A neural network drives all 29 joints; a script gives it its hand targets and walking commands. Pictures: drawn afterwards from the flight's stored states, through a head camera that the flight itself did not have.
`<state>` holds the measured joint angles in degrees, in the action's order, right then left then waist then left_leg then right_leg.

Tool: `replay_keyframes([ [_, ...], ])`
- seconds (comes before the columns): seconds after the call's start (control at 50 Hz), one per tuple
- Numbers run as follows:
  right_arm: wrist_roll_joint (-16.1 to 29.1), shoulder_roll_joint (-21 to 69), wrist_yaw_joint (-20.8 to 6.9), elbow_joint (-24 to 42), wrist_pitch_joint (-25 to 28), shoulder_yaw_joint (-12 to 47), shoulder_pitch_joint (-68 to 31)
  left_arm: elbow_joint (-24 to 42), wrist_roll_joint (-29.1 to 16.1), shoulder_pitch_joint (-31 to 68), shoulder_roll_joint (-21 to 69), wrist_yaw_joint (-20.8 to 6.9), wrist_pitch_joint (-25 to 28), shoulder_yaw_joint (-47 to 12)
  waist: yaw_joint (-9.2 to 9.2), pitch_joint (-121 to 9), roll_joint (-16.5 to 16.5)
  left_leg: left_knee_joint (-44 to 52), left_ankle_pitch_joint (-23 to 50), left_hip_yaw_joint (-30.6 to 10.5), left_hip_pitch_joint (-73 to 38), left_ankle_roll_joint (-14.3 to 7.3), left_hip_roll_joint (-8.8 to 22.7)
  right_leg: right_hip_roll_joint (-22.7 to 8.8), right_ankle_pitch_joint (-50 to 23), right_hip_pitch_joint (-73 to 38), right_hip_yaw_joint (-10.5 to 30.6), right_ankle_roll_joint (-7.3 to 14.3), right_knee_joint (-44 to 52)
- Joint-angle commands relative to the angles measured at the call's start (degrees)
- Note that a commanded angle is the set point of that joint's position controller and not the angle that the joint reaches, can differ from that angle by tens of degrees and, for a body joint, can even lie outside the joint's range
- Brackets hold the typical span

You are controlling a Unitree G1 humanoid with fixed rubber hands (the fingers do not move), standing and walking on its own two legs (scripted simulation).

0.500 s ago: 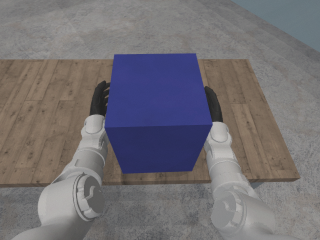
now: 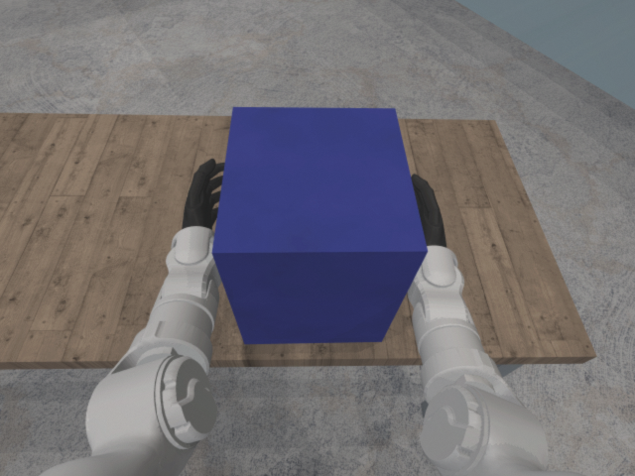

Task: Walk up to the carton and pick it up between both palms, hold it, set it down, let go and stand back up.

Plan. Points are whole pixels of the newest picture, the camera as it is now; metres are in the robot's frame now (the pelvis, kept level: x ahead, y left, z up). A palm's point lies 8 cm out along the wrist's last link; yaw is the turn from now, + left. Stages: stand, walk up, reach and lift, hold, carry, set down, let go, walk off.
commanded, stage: reach and lift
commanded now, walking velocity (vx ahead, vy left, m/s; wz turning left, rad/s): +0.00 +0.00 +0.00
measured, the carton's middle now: (314, 235) +0.43 +0.01 +0.03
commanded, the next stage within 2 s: none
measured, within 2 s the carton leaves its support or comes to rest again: leaves its support in 1.72 s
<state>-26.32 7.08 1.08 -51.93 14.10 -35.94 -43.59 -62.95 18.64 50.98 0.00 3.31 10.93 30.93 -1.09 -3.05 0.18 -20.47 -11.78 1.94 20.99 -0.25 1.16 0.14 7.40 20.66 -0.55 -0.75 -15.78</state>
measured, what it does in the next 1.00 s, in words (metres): stands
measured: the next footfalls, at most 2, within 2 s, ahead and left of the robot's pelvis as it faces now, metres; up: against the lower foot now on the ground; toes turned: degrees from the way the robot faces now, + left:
none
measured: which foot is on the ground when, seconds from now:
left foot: down 0.00-1.00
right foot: down 0.00-1.00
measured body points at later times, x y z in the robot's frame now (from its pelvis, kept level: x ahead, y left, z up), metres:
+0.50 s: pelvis +0.00 +0.00 +0.00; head +0.08 +0.01 +0.44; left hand +0.44 +0.16 +0.05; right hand +0.43 -0.13 +0.05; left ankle -0.03 +0.11 -0.75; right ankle -0.01 -0.13 -0.75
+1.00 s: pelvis -0.01 +0.00 +0.00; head +0.06 +0.02 +0.44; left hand +0.43 +0.16 +0.06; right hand +0.42 -0.13 +0.06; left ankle -0.03 +0.11 -0.75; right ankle -0.01 -0.13 -0.75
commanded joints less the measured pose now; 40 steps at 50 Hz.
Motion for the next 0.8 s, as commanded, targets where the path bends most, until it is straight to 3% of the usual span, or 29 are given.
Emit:
replay_keyframes([
  [0.0,-3.3,28.7,-6.9,-2.3,2.4,18.9,-30.8,-1.2,2.4,27.0,26.5,-7.6,0.3,-13.3,-2.34,-36.1,-0.6,-0.2,29.1,5.6,-2.6,2.7,-0.2,-0.1,-30.6,-28.1,-4.3,-0.5,-6.9],
  [0.04,-3.3,28.7,-6.8,-3.0,2.4,18.8,-30.3,-1.4,2.4,26.8,27.0,-7.5,0.3,-13.4,-1.92,-35.6,-1.8,0.0,28.7,5.5,-2.2,2.8,-0.2,-0.3,-30.8,-28.5,-3.9,-0.3,-6.8],
  [0.1,-3.4,28.6,-6.7,-2.8,2.1,18.9,-31.1,-2.4,2.7,26.7,26.3,-7.9,-0.2,-12.8,-1.91,-34.7,-0.4,1.0,25.2,5.6,-0.7,2.2,-0.5,-0.5,-29.2,-29.4,-4.1,-0.4,-6.7],
  [0.2,-3.2,28.4,-6.7,-3.6,2.0,18.7,-30.8,-1.8,2.9,26.8,26.6,-8.0,-0.4,-12.8,-1.82,-33.5,-1.6,0.8,26.2,5.4,-2.1,2.4,-0.3,-0.6,-30.1,-28.9,-4.0,-0.2,-6.3],
  [0.24,-2.4,29.2,-6.5,-2.5,2.5,20.2,-30.8,-0.8,2.6,26.8,26.4,-7.7,-0.1,-13.1,-2.69,-35.1,-1.1,0.8,26.8,5.5,-0.2,1.9,-0.6,-0.9,-32.6,-30.6,-3.6,-0.4,-7.4],
  [0.42,-3.2,28.4,-6.0,-3.0,4.1,19.8,-32.0,-1.4,2.5,26.9,27.2,-7.6,-0.1,-13.8,-1.96,-35.8,-1.1,0.5,27.1,5.3,-1.0,2.2,-0.3,-0.6,-32.1,-30.3,-3.9,-0.1,-7.0],
  [0.46,-3.5,28.4,-5.9,-2.8,5.1,19.4,-32.5,-0.3,2.6,28.5,27.5,-7.5,0.9,-13.6,-1.90,-37.0,-0.9,1.2,26.4,5.3,-0.3,2.4,-0.4,-0.6,-31.6,-30.7,-3.8,-0.1,-6.7],
  [0.6,-5.6,28.9,-5.5,-3.3,11.5,20.7,-35.7,-1.7,3.1,30.2,29.1,-7.0,5.5,-14.1,-2.18,-42.6,0.3,1.2,28.9,5.4,3.0,2.8,-0.1,-1.2,-40.5,-35.5,-4.0,-0.2,-8.6],
  [0.62,-6.1,28.7,-5.3,-4.6,12.5,21.0,-36.0,-1.8,2.6,30.7,29.6,-6.9,6.1,-14.8,-1.58,-43.9,0.1,1.1,29.5,5.0,3.2,2.7,0.2,-1.2,-41.4,-35.7,-4.1,0.0,-8.8],
  [0.78,-7.0,25.4,-4.7,-8.7,17.8,20.6,-38.3,-4.0,3.3,32.2,30.5,-6.8,8.9,-15.8,-0.62,-44.8,-0.1,1.1,28.7,5.1,2.5,3.8,0.2,-0.6,-40.8,-33.7,-4.8,0.3,-7.7],
])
